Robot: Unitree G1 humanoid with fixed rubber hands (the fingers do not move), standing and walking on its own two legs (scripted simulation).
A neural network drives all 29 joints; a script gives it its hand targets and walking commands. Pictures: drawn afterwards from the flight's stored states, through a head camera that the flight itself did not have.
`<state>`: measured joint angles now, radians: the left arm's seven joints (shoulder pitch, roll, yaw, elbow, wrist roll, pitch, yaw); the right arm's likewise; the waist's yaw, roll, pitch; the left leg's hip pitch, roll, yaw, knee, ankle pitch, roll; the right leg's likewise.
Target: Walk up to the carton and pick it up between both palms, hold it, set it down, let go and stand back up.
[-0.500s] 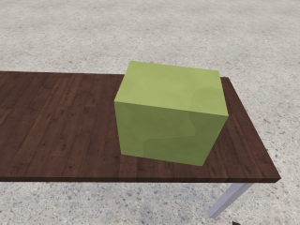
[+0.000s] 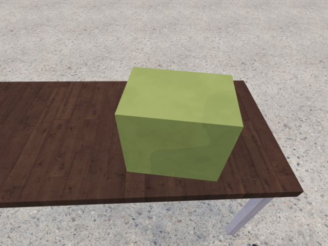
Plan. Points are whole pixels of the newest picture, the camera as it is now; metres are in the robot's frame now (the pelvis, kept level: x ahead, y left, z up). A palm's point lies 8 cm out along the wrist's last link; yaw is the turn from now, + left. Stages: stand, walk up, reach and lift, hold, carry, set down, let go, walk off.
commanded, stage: stand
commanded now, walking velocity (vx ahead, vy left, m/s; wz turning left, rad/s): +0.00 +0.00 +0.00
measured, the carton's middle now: (176, 126) +0.47 -0.04 +0.01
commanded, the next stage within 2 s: none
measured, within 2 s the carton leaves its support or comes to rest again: neither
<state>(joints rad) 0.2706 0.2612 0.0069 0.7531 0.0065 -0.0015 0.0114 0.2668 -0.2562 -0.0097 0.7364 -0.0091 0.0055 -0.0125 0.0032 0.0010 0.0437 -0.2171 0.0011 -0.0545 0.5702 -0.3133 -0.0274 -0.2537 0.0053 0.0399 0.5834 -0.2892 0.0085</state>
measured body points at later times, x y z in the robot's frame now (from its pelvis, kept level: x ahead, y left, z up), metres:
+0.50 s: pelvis -0.01 +0.00 +0.00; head -0.01 +0.00 +0.45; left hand +0.11 +0.27 -0.11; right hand +0.10 -0.27 -0.11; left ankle +0.00 +0.14 -0.73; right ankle +0.02 -0.12 -0.73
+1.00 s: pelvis -0.01 +0.01 +0.00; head +0.00 +0.00 +0.45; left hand +0.08 +0.27 -0.12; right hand +0.07 -0.26 -0.12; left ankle +0.00 +0.14 -0.73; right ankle +0.02 -0.12 -0.73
